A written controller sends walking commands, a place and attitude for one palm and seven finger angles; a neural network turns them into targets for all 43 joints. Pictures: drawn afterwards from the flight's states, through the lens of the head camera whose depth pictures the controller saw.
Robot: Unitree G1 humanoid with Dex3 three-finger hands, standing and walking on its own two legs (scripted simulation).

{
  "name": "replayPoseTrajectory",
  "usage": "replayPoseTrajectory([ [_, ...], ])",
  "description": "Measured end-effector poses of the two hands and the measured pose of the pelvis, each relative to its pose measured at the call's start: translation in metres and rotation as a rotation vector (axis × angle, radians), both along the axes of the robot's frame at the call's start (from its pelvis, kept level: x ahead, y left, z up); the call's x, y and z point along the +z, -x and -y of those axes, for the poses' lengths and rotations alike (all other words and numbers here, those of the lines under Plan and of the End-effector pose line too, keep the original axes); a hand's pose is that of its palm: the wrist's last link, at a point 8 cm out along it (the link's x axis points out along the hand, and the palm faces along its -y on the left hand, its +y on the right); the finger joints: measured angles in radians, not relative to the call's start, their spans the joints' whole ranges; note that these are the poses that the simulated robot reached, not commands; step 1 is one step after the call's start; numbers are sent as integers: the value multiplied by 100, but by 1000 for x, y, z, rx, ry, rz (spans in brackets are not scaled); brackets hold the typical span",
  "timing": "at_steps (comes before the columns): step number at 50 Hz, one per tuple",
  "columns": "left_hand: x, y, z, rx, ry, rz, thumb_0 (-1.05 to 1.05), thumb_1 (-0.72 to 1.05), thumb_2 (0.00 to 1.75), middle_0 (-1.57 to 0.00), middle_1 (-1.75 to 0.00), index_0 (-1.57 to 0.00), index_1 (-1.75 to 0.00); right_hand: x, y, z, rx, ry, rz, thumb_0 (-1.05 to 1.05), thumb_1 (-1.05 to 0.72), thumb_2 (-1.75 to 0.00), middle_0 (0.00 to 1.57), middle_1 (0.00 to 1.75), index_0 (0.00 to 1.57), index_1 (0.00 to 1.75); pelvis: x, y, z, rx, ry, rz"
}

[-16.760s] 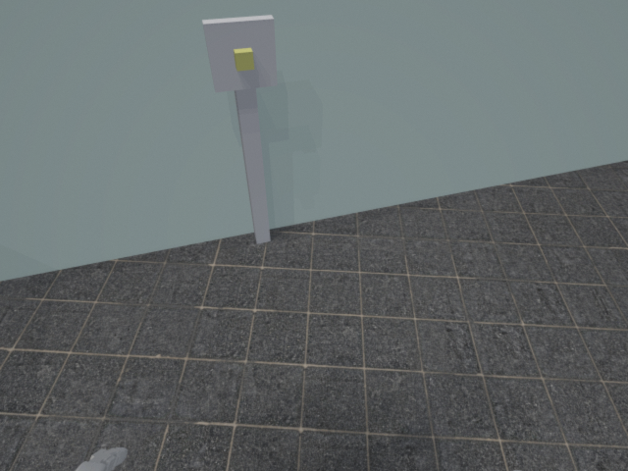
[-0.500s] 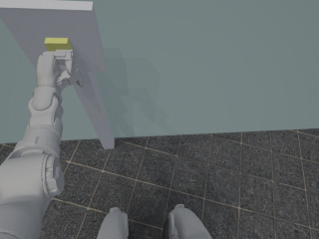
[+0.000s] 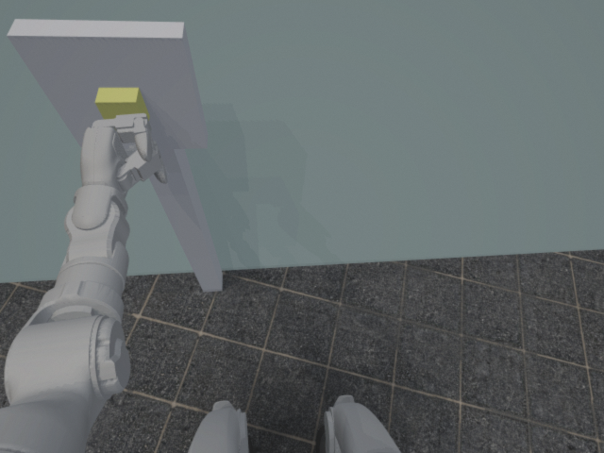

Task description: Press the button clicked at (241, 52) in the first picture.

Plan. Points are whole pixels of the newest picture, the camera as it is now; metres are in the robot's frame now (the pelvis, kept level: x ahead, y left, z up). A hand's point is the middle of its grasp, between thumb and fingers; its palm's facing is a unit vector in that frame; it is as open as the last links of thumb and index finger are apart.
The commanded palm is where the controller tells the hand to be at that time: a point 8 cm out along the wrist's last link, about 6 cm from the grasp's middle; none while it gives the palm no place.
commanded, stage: pull the fist back off the button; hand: left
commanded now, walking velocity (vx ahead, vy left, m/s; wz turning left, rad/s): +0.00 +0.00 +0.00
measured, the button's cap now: (124, 107) +0.54 +0.20 +0.11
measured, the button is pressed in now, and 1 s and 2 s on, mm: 0 0 0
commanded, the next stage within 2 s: draw the hand back to the body in 0.64 s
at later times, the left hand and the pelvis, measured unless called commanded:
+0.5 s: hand (153, 196) +0.42 +0.16 +0.07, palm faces +0.00 -1.00 -0.01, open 3.1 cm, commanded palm +0.39 +0.21 +0.08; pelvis +0.04 +0.00 +0.02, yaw +0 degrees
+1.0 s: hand (129, 212) +0.37 +0.17 +0.12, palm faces +0.03 -1.00 -0.03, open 3.1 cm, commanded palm +0.34 +0.22 +0.12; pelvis +0.03 -0.02 +0.03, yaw +1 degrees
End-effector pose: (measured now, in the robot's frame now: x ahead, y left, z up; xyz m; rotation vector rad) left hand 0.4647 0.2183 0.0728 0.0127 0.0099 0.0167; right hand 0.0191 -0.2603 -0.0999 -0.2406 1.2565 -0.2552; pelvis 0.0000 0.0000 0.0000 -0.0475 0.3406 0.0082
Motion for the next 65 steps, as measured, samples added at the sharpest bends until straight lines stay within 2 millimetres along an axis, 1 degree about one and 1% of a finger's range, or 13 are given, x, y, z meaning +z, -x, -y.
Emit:
replayPoseTrajectory([
  [10, 1, 14, -4, 4, 2, 13, 2, 89, 90, -129, -150, -134, -150, 7, -36, -4, 1, -27, 47, 1, -91, -90, 20, 30, 20, 30, 9, -18, -1, -11, -9, 24],
  [20, -3, 46, 0, -13, 11, 20, 2, 90, 90, -129, -150, -131, -150, 15, -89, -5, 39, -43, 138, 1, -91, -90, 20, 30, 20, 30, 17, -34, 0, -5, -14, 50],
  [25, -1, 61, 3, -15, 5, 27, 2, 90, 90, -130, -150, -130, -150, 18, -115, -6, 67, -52, 200, 1, -91, -90, 20, 30, 20, 30, 18, -37, 2, -1, -18, 63],
  [29, -1, 74, 5, -12, -1, 20, 1, 90, 90, -130, -150, -130, -150, 20, -130, -8, 92, -61, 241, 1, -91, -90, 20, 30, 20, 30, 19, -37, 4, 4, -22, 75],
  [32, -4, 78, 3, -1, -4, 6, 1, 89, 90, -130, -150, -130, -150, 19, -136, -8, 111, -61, 257, 1, -91, -90, 20, 30, 20, 30, 18, -34, 7, 12, -24, 80],
  [35, -4, 78, 3, 4, -9, 10, 1, 89, 90, -130, -150, -130, -150, 18, -138, -6, 124, -55, 263, 1, -91, -90, 20, 30, 20, 30, 16, -30, 10, 20, -24, 83],
  [39, 4, 74, 7, -5, -13, 43, 2, 90, 90, -130, -150, -130, -150, 14, -133, -3, 122, -51, 260, 1, -91, -90, 20, 30, 20, 30, 14, -26, 13, 21, -25, 81],
  [42, 14, 75, 11, -22, -19, 59, 2, 90, 90, -130, -150, -130, -150, 14, -126, -1, 99, -59, 257, 1, -91, -90, 20, 30, 20, 30, 16, -27, 14, 14, -27, 91],
  [46, 30, 90, 9, -24, -28, 52, 2, 90, 90, -129, -150, -130, -150, 21, -118, 1, 61, -77, 271, 1, -91, -90, 20, 30, 20, 30, 25, -31, 16, 0, -35, 118],
  [50, 44, 112, -2, 9, -22, 44, 1, 89, 90, -129, -150, -130, -150, 31, -119, 2, 52, -86, 302, 1, -91, -90, 20, 30, 20, 30, 34, -35, 18, -2, -41, 154],
  [55, 55, 141, -15, 35, -19, 48, 1, 90, 90, -129, -150, -130, -150, 45, -132, 4, 83, -74, 359, 2, -91, -90, 20, 30, 20, 30, 41, -34, 20, 11, -40, 194],
  [63, 72, 173, -21, 6, -19, 63, 1, 90, 90, -130, -150, -130, -150, 72, -172, 0, 141, -50, 510, 2, -91, -90, 20, 30, 20, 30, 48, -31, 19, 25, -36, 245],
  [65, 82, 179, -22, 48, -97, 55, 1, 89, 90, -130, -150, -131, -150, 79, -181, -4, 149, -45, 543, 2, -91, -90, 20, 30, 20, 30, 51, -31, 18, 21, -39, 260],
])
